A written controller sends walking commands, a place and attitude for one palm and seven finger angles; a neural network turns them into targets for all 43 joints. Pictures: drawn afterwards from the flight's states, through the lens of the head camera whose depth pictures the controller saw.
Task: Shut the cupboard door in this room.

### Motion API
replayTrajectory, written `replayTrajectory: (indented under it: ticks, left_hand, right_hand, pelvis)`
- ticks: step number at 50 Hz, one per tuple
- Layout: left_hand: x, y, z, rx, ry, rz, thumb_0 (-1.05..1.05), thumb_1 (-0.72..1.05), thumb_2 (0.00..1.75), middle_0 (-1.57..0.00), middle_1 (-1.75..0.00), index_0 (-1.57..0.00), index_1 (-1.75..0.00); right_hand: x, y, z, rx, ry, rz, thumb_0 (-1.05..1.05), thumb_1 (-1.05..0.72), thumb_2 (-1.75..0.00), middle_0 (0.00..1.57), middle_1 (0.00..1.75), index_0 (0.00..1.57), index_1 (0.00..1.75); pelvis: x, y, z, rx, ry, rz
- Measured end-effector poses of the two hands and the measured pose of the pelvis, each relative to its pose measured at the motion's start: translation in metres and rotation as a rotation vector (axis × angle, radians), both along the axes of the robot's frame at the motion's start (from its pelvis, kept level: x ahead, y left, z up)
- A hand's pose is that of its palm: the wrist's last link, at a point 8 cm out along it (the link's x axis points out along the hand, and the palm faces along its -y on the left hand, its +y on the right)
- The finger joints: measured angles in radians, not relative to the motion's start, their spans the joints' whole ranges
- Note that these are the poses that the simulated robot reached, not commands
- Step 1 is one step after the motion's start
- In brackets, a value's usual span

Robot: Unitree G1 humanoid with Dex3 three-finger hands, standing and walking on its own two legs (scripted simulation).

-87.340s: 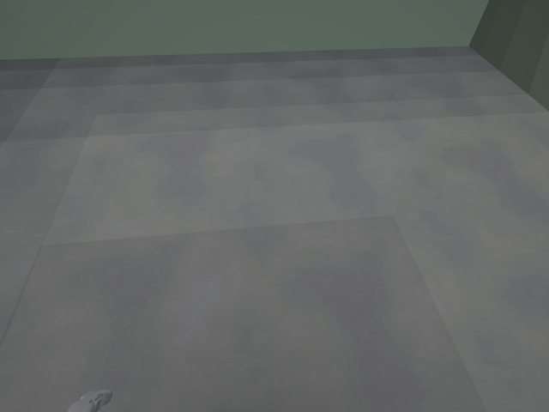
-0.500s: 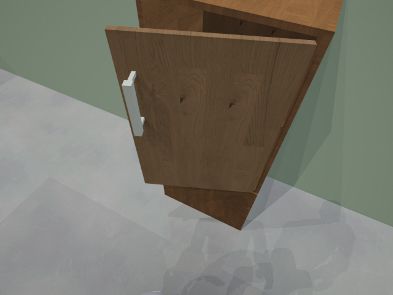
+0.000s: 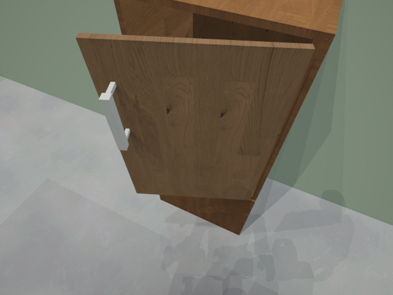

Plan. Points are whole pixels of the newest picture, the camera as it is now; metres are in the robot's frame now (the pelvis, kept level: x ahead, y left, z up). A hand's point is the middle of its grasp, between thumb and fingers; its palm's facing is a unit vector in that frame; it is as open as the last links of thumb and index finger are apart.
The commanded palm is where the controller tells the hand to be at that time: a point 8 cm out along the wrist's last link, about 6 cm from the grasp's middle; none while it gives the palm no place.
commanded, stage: come to a stop and stand still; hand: left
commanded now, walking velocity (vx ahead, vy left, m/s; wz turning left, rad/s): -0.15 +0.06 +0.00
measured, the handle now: (118, 118) +0.46 +0.20 +0.09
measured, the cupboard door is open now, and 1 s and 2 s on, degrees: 22 22 22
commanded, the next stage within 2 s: look again from close up in 1.84 s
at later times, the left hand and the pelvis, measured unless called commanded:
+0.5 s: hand out of the picture +0.01 +0.21 -0.16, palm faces +0.00 -0.97 -0.26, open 7.4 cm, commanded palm none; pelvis -0.06 +0.02 +0.00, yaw -1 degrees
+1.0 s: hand out of the picture -0.14 +0.23 -0.20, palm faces +0.06 -0.98 -0.19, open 7.4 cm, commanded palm none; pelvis -0.13 +0.05 -0.02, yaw +1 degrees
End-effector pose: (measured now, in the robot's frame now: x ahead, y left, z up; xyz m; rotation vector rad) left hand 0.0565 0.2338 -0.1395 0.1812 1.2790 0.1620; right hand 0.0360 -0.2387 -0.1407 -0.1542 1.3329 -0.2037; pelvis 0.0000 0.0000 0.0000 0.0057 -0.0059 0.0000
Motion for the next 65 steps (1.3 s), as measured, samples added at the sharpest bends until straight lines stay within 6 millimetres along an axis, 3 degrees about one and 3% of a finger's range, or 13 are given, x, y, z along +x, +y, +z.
replayTrajectory:
  ticks: [5,9,16,25,30,36,44,46,50,55,60,65]
  left_hand:
    - [0.012,0.006,0.0,0.003,-0.035,-0.012,0.0,0.91,0.9,-0.21,-0.3,-0.2,-0.3]
    - [0.008,0.01,0.003,0.017,-0.045,-0.022,0.0,0.91,0.9,-0.2,-0.3,-0.2,-0.3]
    - [-0.019,0.014,0.009,0.046,-0.05,-0.048,0.0,0.91,0.9,-0.21,-0.3,-0.2,-0.3]
    - [-0.055,0.028,0.011,0.035,-0.108,-0.047,0.0,0.91,0.9,-0.21,-0.3,-0.2,-0.3]
    - [-0.087,0.035,0.01,0.021,-0.073,-0.033,0.0,0.91,0.9,-0.21,-0.3,-0.2,-0.3]
    - [-0.14,0.04,0.0,0.009,0.015,0.013,0.0,0.91,0.9,-0.2,-0.3,-0.2,-0.3]
    - [-0.217,0.031,-0.012,-0.02,0.138,0.097,0.0,0.91,0.9,-0.2,-0.3,-0.2,-0.29]
    - [-0.219,0.035,-0.017,-0.029,0.149,0.088,0.01,0.91,0.9,-0.21,-0.3,-0.2,-0.3]
    - [-0.199,0.049,-0.031,-0.038,0.085,0.06,0.01,0.91,0.9,-0.21,-0.3,-0.2,-0.3]
    - [-0.171,0.057,-0.017,-0.04,-0.003,0.029,0.01,0.91,0.9,-0.2,-0.3,-0.2,-0.29]
    - [-0.159,0.055,-0.006,-0.048,-0.04,-0.011,0.0,0.91,0.9,-0.2,-0.3,-0.19,-0.29]
    - [-0.164,0.047,-0.005,-0.048,0.011,-0.04,0.0,0.93,0.9,-0.2,-0.3,-0.2,-0.29]
  right_hand:
    - [-0.008,0.0,0.004,-0.021,0.005,0.004,0.0,-0.91,-0.9,0.2,0.3,0.2,0.3]
    - [-0.013,0.0,0.004,-0.015,-0.004,0.008,0.0,-0.91,-0.9,0.2,0.3,0.2,0.3]
    - [-0.016,0.004,0.003,0.006,-0.1,-0.006,0.01,-0.91,-0.9,0.2,0.3,0.2,0.3]
    - [-0.036,0.031,0.006,0.041,-0.184,0.038,0.01,-0.91,-0.9,0.2,0.3,0.2,0.3]
    - [-0.064,0.037,0.008,0.034,-0.134,0.053,0.0,-0.91,-0.9,0.2,0.3,0.2,0.3]
    - [-0.097,0.034,0.003,0.013,-0.058,0.055,0.01,-0.91,-0.9,0.2,0.3,0.2,0.3]
    - [-0.108,0.031,0.002,-0.002,-0.062,0.054,0.01,-0.91,-0.9,0.2,0.3,0.2,0.3]
    - [-0.115,0.032,0.007,-0.018,-0.089,0.033,0.01,-0.91,-0.9,0.2,0.3,0.2,0.3]
    - [-0.146,0.039,0.007,-0.057,-0.084,0.008,0.0,-0.91,-0.9,0.2,0.3,0.2,0.3]
    - [-0.183,0.063,0.011,-0.034,0.002,0.001,0.0,-0.91,-0.9,0.2,0.3,0.2,0.3]
    - [-0.196,0.082,0.008,0.02,0.033,-0.013,0.01,-0.91,-0.9,0.2,0.3,0.2,0.3]
    - [-0.202,0.086,0.005,0.045,0.046,-0.046,0.01,-0.92,-0.9,0.2,0.3,0.2,0.3]
  pelvis:
    - [-0.006,0.003,0.0,0.004,-0.006,-0.011]
    - [-0.015,0.003,0.0,0.002,-0.011,-0.015]
    - [-0.028,0.008,0.0,0.001,-0.029,-0.022]
    - [-0.058,0.023,-0.002,-0.001,-0.069,-0.009]
    - [-0.077,0.029,0.0,-0.01,-0.042,0.001]
    - [-0.096,0.033,-0.003,-0.012,-0.04,0.013]
    - [-0.116,0.036,-0.008,-0.001,-0.049,0.03]
    - [-0.119,0.04,-0.008,0.003,-0.044,0.024]
    - [-0.131,0.05,-0.016,0.0,-0.034,0.016]
    - [-0.142,0.057,-0.004,0.001,-0.034,-0.002]
    - [-0.142,0.059,0.002,-0.009,-0.006,-0.017]
    - [-0.141,0.057,0.002,-0.017,0.004,-0.032]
